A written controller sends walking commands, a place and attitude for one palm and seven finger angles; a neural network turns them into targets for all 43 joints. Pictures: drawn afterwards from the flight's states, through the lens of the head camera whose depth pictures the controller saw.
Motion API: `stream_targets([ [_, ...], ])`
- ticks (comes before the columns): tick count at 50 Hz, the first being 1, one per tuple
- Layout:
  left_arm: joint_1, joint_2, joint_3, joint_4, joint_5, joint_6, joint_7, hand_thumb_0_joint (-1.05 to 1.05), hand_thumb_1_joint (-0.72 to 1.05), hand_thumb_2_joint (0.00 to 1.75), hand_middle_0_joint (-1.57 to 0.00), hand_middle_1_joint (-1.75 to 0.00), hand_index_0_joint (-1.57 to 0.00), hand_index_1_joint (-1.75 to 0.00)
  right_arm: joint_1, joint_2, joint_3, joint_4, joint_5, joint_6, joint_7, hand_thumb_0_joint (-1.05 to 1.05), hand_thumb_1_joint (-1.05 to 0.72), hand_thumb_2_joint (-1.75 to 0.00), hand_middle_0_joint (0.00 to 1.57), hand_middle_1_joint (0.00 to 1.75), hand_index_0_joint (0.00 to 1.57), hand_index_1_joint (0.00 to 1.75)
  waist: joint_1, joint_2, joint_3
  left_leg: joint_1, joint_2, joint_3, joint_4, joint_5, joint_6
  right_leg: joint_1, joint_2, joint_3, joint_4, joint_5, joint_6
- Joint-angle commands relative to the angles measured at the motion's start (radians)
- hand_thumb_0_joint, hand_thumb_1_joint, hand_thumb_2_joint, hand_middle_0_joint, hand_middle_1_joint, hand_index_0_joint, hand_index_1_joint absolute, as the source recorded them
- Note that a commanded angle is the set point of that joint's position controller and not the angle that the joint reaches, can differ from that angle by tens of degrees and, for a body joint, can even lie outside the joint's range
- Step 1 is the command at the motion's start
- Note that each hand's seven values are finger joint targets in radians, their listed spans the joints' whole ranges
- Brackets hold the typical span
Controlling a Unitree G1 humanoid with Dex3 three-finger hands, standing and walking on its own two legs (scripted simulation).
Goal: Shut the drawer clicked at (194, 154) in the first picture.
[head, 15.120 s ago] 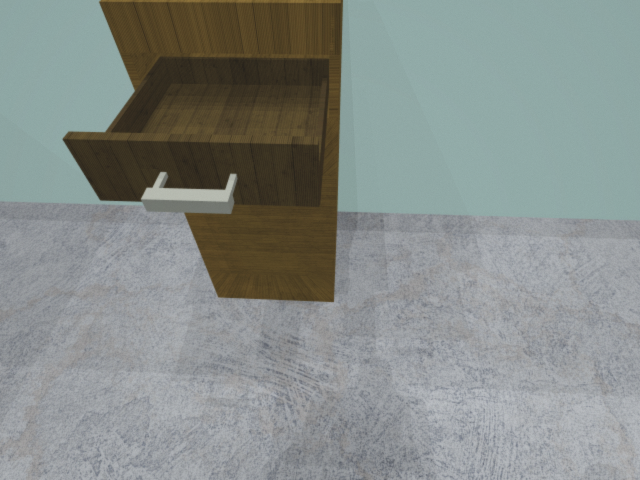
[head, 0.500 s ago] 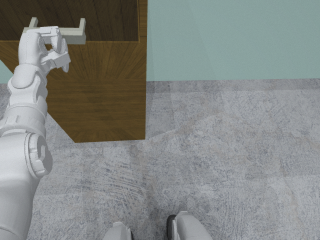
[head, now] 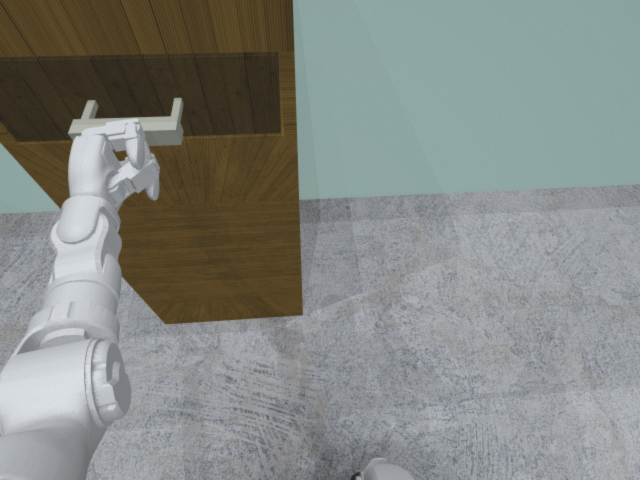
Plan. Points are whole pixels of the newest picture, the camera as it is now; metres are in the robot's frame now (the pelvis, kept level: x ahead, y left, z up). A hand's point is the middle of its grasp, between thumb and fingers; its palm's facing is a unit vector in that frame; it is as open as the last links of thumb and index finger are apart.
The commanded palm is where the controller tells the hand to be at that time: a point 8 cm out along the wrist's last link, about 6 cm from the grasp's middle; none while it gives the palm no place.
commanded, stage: draw the hand back to the body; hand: left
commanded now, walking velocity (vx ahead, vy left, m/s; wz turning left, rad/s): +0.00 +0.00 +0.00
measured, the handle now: (131, 119) +0.56 +0.22 +0.10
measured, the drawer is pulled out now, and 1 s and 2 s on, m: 0.00 0.00 0.00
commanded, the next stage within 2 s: step back with the hand held close in 1.30 s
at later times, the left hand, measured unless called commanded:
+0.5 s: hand (73, 256) +0.33 +0.21 +0.15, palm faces +0.11 -0.99 -0.13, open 3.2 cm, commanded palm +0.29 +0.26 +0.15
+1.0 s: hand out of the picture +0.21 +0.24 +0.18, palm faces +0.39 -0.85 -0.35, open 3.2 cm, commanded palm +0.15 +0.28 +0.20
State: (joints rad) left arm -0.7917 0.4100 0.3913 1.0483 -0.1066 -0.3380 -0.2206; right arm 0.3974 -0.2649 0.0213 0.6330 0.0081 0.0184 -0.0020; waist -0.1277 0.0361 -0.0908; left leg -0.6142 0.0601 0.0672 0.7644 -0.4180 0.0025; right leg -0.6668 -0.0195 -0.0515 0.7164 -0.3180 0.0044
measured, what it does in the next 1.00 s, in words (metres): stands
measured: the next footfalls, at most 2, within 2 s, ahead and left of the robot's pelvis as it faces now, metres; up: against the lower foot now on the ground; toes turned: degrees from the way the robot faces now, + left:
none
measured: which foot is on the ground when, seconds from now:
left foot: down 0.00-1.00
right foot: down 0.00-1.00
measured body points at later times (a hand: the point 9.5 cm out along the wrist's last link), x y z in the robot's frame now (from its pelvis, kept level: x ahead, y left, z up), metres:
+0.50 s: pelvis +0.01 +0.00 +0.02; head +0.01 -0.02 +0.47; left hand +0.32 +0.26 +0.16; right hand +0.20 -0.23 -0.06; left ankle -0.04 +0.11 -0.71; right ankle +0.01 -0.13 -0.71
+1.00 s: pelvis +0.00 +0.00 +0.03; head -0.02 -0.03 +0.48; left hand +0.18 +0.28 +0.20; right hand +0.19 -0.21 -0.06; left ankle -0.04 +0.11 -0.71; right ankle +0.01 -0.13 -0.71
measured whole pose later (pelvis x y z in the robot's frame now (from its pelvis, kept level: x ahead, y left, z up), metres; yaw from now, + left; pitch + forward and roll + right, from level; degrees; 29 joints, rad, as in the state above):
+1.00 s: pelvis +0.00 +0.00 +0.03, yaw +2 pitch -5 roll +0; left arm 0.38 0.29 0.23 -0.31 -0.05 -0.10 0.09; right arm 0.20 -0.23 0.03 0.64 0.00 -0.06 -0.05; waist 0.05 0.08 0.02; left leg -0.03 0.03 0.06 0.39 -0.28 0.00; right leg -0.09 -0.03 -0.07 0.38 -0.21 0.01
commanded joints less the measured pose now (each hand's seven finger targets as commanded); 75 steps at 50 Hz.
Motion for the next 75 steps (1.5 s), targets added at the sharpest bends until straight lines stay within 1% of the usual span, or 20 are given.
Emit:
stream_targets([
  [1,-0.189,0.244,0.039,-0.417,-0.055,-0.051,-0.010,0.00,0.90,0.90,-1.40,-1.60,-1.40,-1.60,0.089,-0.143,-0.065,-0.118,0.009,-0.029,-0.003,0.00,-0.90,-0.90,0.20,0.30,0.20,0.30,0.072,0.066,-0.531,0.274,-0.031,-0.042,-0.078,0.652,0.021,0.405,0.040,0.028,-0.032,0.559,-0.025],
  [5,-0.030,0.159,-0.007,-0.538,-0.103,0.020,-0.028,0.00,0.90,0.90,-1.40,-1.60,-1.40,-1.60,0.028,-0.138,-0.067,-0.147,0.030,-0.035,-0.002,0.00,-0.90,-0.90,0.20,0.30,0.20,0.30,0.075,-0.015,-0.403,0.255,-0.029,-0.020,-0.130,0.602,0.031,0.456,0.039,0.016,-0.081,0.578,-0.018],
  [7,0.033,0.174,0.013,-0.613,-0.120,0.056,-0.028,0.00,0.90,0.90,-1.40,-1.60,-1.40,-1.60,-0.002,-0.140,-0.068,-0.157,0.036,-0.040,-0.009,0.00,-0.90,-0.90,0.20,0.30,0.20,0.30,0.084,-0.028,-0.368,0.254,-0.032,-0.012,-0.154,0.567,0.031,0.490,0.035,0.015,-0.101,0.583,-0.017],
  [9,0.096,0.190,0.031,-0.700,-0.131,0.079,-0.027,0.00,0.90,0.90,-1.40,-1.60,-1.40,-1.60,-0.033,-0.139,-0.063,-0.170,0.037,-0.050,-0.015,0.00,-0.90,-0.90,0.20,0.30,0.20,0.30,0.096,-0.007,-0.342,0.270,-0.037,-0.008,-0.165,0.565,0.034,0.516,0.030,0.019,-0.109,0.599,-0.020],
  [14,0.108,0.097,-0.068,-0.879,-0.143,0.113,-0.043,0.00,0.90,0.90,-1.40,-1.60,-1.40,-1.60,-0.111,-0.120,-0.046,-0.183,0.044,-0.088,-0.029,0.00,-0.90,-0.90,0.20,0.30,0.20,0.30,0.076,0.056,-0.270,0.359,-0.038,-0.024,-0.199,0.521,0.027,0.476,0.032,0.007,-0.145,0.513,-0.022],
  [21,0.234,0.064,-0.089,-0.947,-0.171,0.197,-0.072,0.00,0.90,0.90,-1.40,-1.60,-1.40,-1.60,-0.206,-0.117,-0.024,-0.186,0.052,-0.142,-0.056,0.00,-0.90,-0.90,0.20,0.30,0.20,0.30,0.103,0.035,-0.181,0.394,-0.045,-0.052,-0.255,0.400,0.017,0.466,0.022,-0.011,-0.183,0.385,-0.029],
  [22,0.264,0.118,-0.132,-1.085,-0.052,0.166,0.067,0.00,0.90,0.90,-1.40,-1.60,-1.40,-1.60,-0.244,-0.110,-0.032,-0.185,0.036,-0.143,-0.061,0.00,-0.90,-0.90,0.20,0.30,0.20,0.30,0.146,0.022,-0.123,0.417,-0.057,-0.038,-0.295,0.388,0.023,0.477,0.004,0.008,-0.245,0.314,-0.032],
  [23,0.374,0.047,-0.149,-1.053,-0.035,0.177,0.138,0.00,0.90,0.90,-1.40,-1.60,-1.40,-1.60,-0.251,-0.104,-0.031,-0.180,0.030,-0.146,-0.065,0.00,-0.90,-0.90,0.20,0.30,0.20,0.30,0.133,-0.014,-0.081,0.421,-0.050,-0.037,-0.319,0.358,0.022,0.468,0.006,0.002,-0.265,0.288,-0.029],
  [24,0.426,0.040,-0.151,-1.073,-0.030,0.186,0.172,0.00,0.90,0.90,-1.40,-1.60,-1.40,-1.60,-0.264,-0.109,-0.028,-0.179,0.029,-0.147,-0.066,0.00,-0.90,-0.90,0.20,0.30,0.20,0.30,0.142,-0.061,-0.058,0.409,-0.048,-0.042,-0.335,0.330,0.022,0.476,0.008,0.002,-0.282,0.261,-0.026],
  [27,0.508,0.039,-0.148,-1.169,0.008,0.196,0.242,0.00,0.90,0.90,-1.40,-1.60,-1.40,-1.60,-0.282,-0.092,-0.020,-0.171,0.022,-0.135,-0.069,0.00,-0.90,-0.90,0.20,0.30,0.20,0.30,0.150,-0.002,-0.082,0.464,-0.046,-0.038,-0.363,0.379,0.020,0.552,0.002,0.007,-0.292,0.302,-0.029],
  [31,0.585,0.079,-0.100,-1.302,0.033,0.194,0.291,0.00,0.90,0.90,-1.40,-1.60,-1.40,-1.60,-0.305,-0.080,-0.019,-0.170,0.008,-0.125,-0.075,0.00,-0.90,-0.90,0.20,0.30,0.20,0.30,0.160,-0.016,-0.112,0.512,-0.048,-0.033,-0.389,0.428,0.023,0.624,0.005,0.014,-0.317,0.349,-0.026],
  [37,0.702,0.044,-0.126,-1.434,0.051,0.190,0.319,0.00,0.90,0.90,-1.40,-1.60,-1.40,-1.60,-0.330,-0.067,-0.014,-0.164,-0.005,-0.139,-0.073,0.00,-0.90,-0.90,0.20,0.30,0.20,0.30,0.163,0.071,-0.034,0.547,-0.050,-0.037,-0.422,0.424,0.016,0.627,0.009,0.009,-0.356,0.314,-0.028],
  [44,0.988,0.050,-0.076,-1.510,0.052,0.191,0.322,0.00,0.90,0.90,-1.40,-1.60,-1.40,-1.60,-0.334,-0.072,-0.027,-0.159,-0.016,-0.141,-0.060,0.00,-0.90,-0.90,0.20,0.30,0.20,0.30,0.184,-0.038,0.008,0.535,-0.042,-0.041,-0.424,0.453,0.019,0.649,0.016,0.007,-0.368,0.330,-0.023],
  [56,1.257,0.087,0.018,-1.754,0.057,0.165,0.346,0.00,0.90,0.90,-1.40,-1.60,-1.40,-1.60,-0.328,-0.053,-0.034,-0.182,-0.014,-0.182,-0.069,0.00,-0.90,-0.90,0.20,0.30,0.20,0.30,0.202,0.041,0.047,0.515,-0.038,-0.043,-0.414,0.390,0.012,0.625,0.015,0.014,-0.376,0.262,-0.023],
  [61,1.179,0.043,-0.031,-1.672,0.066,0.173,0.350,0.00,0.90,0.90,-1.40,-1.60,-1.40,-1.60,-0.317,-0.062,-0.037,-0.152,-0.015,-0.195,-0.078,0.00,-0.90,-0.90,0.20,0.30,0.20,0.30,0.176,-0.021,0.169,0.495,-0.036,-0.045,-0.426,0.275,0.022,0.534,0.014,0.015,-0.419,0.131,-0.018],
  [65,1.163,0.054,-0.018,-1.668,0.068,0.165,0.356,0.00,0.90,0.90,-1.40,-1.60,-1.40,-1.60,-0.320,-0.056,-0.036,-0.148,-0.015,-0.203,-0.086,0.00,-0.90,-0.90,0.20,0.30,0.20,0.30,0.185,0.007,0.139,0.506,-0.042,-0.047,-0.431,0.234,0.024,0.547,0.008,0.021,-0.423,0.084,-0.020],
  [71,1.205,0.073,0.001,-1.737,0.069,0.158,0.364,0.00,0.90,0.90,-1.40,-1.60,-1.40,-1.60,-0.325,-0.051,-0.030,-0.155,-0.024,-0.224,-0.083,0.00,-0.90,-0.90,0.20,0.30,0.20,0.30,0.204,0.047,0.052,0.516,-0.044,-0.057,-0.429,0.313,0.014,0.626,0.010,0.018,-0.393,0.177,-0.026],
  [72,1.120,0.197,0.141,-1.802,0.058,0.118,0.364,0.00,0.90,0.90,-1.40,-1.60,-1.40,-1.60,-0.313,-0.078,-0.035,-0.191,-0.021,-0.188,-0.076,0.00,-0.90,-0.90,0.20,0.30,0.20,0.30,0.154,0.001,0.152,0.423,-0.035,-0.056,-0.401,0.242,0.038,0.506,-0.034,0.123,-0.459,0.199,-0.021],
  [73,1.231,0.122,0.089,-1.702,0.061,0.120,0.354,0.00,0.90,0.90,-1.40,-1.60,-1.40,-1.60,-0.308,-0.058,-0.038,-0.171,-0.022,-0.165,-0.077,0.00,-0.90,-0.90,0.20,0.30,0.20,0.30,0.152,-0.062,0.139,0.428,-0.037,-0.064,-0.380,0.237,0.039,0.491,-0.059,0.115,-0.476,0.171,-0.021],
  [75,1.285,0.089,0.059,-1.672,0.066,0.124,0.347,0.00,0.90,0.90,-1.40,-1.60,-1.40,-1.60,-0.311,-0.059,-0.043,-0.179,-0.024,-0.140,-0.075,0.00,-0.90,-0.90,0.20,0.30,0.20,0.30,0.146,-0.074,0.144,0.433,-0.037,-0.061,-0.370,0.279,0.034,0.464,-0.063,0.102,-0.481,0.197,-0.020],
])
